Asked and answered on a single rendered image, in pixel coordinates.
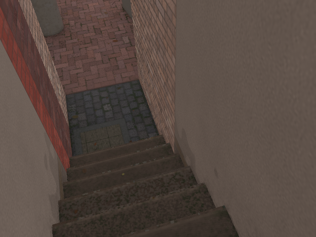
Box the stairs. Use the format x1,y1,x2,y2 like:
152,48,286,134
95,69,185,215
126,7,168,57
52,135,239,237

